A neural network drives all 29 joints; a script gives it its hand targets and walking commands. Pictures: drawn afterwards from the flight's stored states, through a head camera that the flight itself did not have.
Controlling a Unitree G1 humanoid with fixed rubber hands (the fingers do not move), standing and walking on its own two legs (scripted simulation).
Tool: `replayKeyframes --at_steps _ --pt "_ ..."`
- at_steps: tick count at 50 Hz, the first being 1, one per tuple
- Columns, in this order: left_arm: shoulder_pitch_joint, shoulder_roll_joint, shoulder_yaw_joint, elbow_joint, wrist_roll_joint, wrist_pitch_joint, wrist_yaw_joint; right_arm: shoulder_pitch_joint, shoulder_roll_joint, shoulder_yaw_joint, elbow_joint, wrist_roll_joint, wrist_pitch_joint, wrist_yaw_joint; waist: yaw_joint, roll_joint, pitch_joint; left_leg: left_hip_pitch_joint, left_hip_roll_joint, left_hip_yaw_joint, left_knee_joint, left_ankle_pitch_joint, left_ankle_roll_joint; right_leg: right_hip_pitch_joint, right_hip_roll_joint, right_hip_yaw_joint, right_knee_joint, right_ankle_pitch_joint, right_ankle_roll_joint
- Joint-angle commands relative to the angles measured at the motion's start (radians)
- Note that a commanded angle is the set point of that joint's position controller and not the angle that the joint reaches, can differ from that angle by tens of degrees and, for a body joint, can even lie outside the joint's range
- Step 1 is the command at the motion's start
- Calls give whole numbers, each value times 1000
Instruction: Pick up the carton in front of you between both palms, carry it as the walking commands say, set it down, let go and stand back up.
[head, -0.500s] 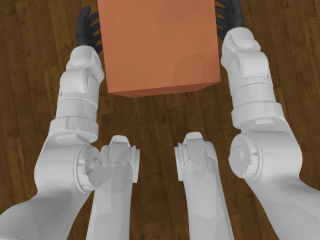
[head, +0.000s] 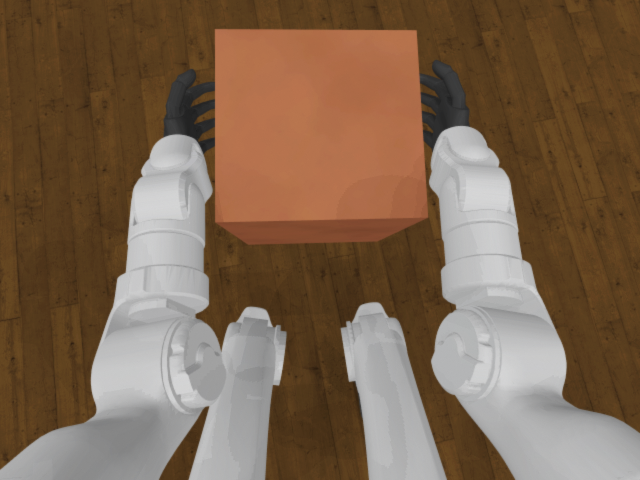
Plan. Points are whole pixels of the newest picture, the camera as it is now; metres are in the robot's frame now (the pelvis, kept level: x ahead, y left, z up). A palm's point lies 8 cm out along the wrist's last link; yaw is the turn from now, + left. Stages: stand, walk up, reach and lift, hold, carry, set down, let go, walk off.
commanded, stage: reach and lift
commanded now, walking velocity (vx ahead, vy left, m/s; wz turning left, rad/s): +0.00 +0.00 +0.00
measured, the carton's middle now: (314, 159) +0.50 -0.01 -0.12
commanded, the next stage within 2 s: none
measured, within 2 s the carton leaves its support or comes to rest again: neither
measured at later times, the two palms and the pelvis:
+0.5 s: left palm (99, 112) +0.44 +0.14 +0.12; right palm (535, 96) +0.45 -0.16 +0.12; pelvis +0.05 +0.00 +0.15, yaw -1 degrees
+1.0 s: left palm out of the picture +0.40 +0.15 +0.26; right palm out of the picture +0.40 -0.15 +0.27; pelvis +0.11 +0.00 +0.25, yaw -1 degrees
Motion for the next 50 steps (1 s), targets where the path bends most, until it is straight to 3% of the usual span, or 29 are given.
replayKeyframes --at_steps 1,2,3,4,5,6,7,8,9,10,11,14,16,21,24,25,26,28,30,32,34,37,38,42,44,45,47,49,50 --pt "-634 -1075 -519 53 -135 -14 -269 -472 1098 480 150 125 24 267 -16 -24 -1031 577 -57 196 -244 89 55 699 44 -179 -272 72 -40" --pt "-542 -1132 -522 118 -149 -8 -278 -466 1085 517 71 153 18 261 9 21 -1021 638 -62 194 -295 132 46 747 39 -174 -298 149 -41" --pt "-581 -1133 -572 -29 -187 -37 -280 -467 1114 559 -20 162 8 263 -36 -93 -1153 657 -45 166 -289 200 54 819 50 -186 -297 228 -29" --pt "-630 -1124 -683 -91 -242 -45 -276 -406 1179 610 -11 234 0 261 36 1 -1277 758 -60 197 -302 320 29 959 53 -155 -294 368 -29" --pt "-512 -1135 -672 -67 -235 -48 -271 -369 1192 613 -34 206 -2 253 -31 -31 -1218 737 -55 178 -305 290 34 929 51 -169 -305 367 -27" --pt "-557 -1156 -705 -135 -247 -57 -263 -407 1171 602 -100 231 -16 248 -14 0 -1168 807 -58 156 -335 291 43 914 54 -165 -315 358 -25" --pt "-447 -1133 -678 -63 -216 -58 -260 -209 1147 529 81 159 5 245 -75 8 -1024 807 -59 148 -386 299 27 867 59 -185 -368 339 -25" --pt "-356 -1117 -571 115 -152 -42 -261 -258 1064 500 105 152 -6 249 -7 60 -834 736 -45 157 -388 215 37 841 37 -137 -397 234 -40" --pt "-387 -1167 -621 -3 -185 -72 -262 -254 1110 535 76 144 -11 250 -26 -27 -807 775 -45 122 -432 193 49 842 42 -163 -420 206 -32" --pt "-393 -1083 -581 59 -142 -62 -263 -220 1115 499 134 127 -10 255 -33 -30 -686 727 -40 128 -463 135 49 777 38 -163 -444 148 -40" --pt "-314 -1110 -561 89 -110 -63 -260 -183 1102 491 109 115 -25 259 21 45 -739 804 -59 147 -481 197 43 848 34 -117 -498 166 -42" --pt "-346 -1114 -696 -54 -176 -111 -248 -166 1159 604 43 202 -54 259 18 5 -934 983 -40 117 -503 313 49 954 40 -129 -500 302 -29" --pt "-275 -1097 -618 2 -107 -114 -242 -178 1169 591 25 181 -70 246 58 3 -778 933 -35 94 -543 264 67 912 44 -102 -526 255 -34" --pt "-247 -1170 -702 -54 -157 -114 -248 -76 1158 582 56 121 -54 228 -21 -11 -679 999 -29 86 -652 151 61 1101 33 -102 -641 180 -45" --pt "-146 -1145 -688 -19 -130 -77 -264 -19 1162 598 3 147 -34 239 19 65 -629 1107 -29 80 -758 145 66 1178 24 -76 -722 164 -61" --pt "-133 -1156 -690 -72 -149 -88 -277 60 1182 598 3 132 -24 233 -47 -22 -632 1115 -18 70 -741 162 81 1217 24 -75 -753 192 -51" --pt "-61 -1100 -663 4 -114 -61 -276 72 1178 584 42 114 -20 238 28 18 -554 1125 -11 57 -795 193 84 1210 13 -78 -761 223 -49" --pt "15 -1148 -664 32 -125 -64 -295 15 1146 649 -123 144 -33 225 -10 -30 -552 1146 -17 73 -798 210 91 1346 11 -50 -828 239 -45" --pt "-79 -1134 -728 -68 -164 -86 -296 24 1232 685 -64 167 -35 225 24 -31 -630 1232 -9 63 -838 263 89 1408 17 -54 -829 310 -44" --pt "-35 -1084 -730 -129 -147 -90 -305 186 1208 669 -66 123 -31 213 -39 -72 -569 1272 -18 61 -849 380 83 1449 9 -39 -897 424 -49" --pt "70 -1094 -761 -123 -157 -81 -290 229 1236 735 -71 163 -19 209 36 -13 -554 1361 -5 34 -925 396 91 1539 3 -31 -925 423 -45" --pt "152 -1068 -763 -135 -169 -63 -277 260 1225 777 -151 166 -14 220 41 -71 -494 1480 11 29 -994 449 98 1580 -2 -34 -993 460 -37" --pt "163 -1110 -754 -86 -143 -49 -279 307 1170 764 -145 145 -9 211 9 -39 -461 1457 -1 33 -1014 440 84 1631 -17 -16 -1020 513 -52" --pt "197 -1113 -775 -163 -151 -3 -304 255 1206 811 -272 204 33 220 38 -10 -383 1580 -5 49 -1116 423 82 1753 -29 -2 -1131 497 -33" --pt "264 -1119 -803 -168 -170 32 -305 361 1182 790 -233 186 75 222 -7 -44 -333 1657 21 26 -1177 498 77 1750 -11 -24 -1177 515 -41" --pt "315 -1095 -769 -162 -170 48 -307 364 1171 806 -278 216 84 222 54 -26 -300 1681 9 32 -1181 505 81 1793 -31 -20 -1199 519 -35" --pt "321 -1126 -860 -218 -200 81 -299 459 1136 776 -266 209 123 225 -33 31 -245 1721 33 8 -1236 539 65 1786 -15 -22 -1213 558 -51" --pt "304 -1095 -843 -226 -172 108 -296 375 1138 768 -262 191 147 233 -16 -48 -236 1782 34 13 -1246 551 70 1789 -10 -41 -1241 539 -44" --pt "316 -1070 -875 -311 -188 110 -292 493 1185 772 -204 197 169 228 0 17 -189 1769 33 15 -1248 514 71 1791 -22 -30 -1236 515 -42"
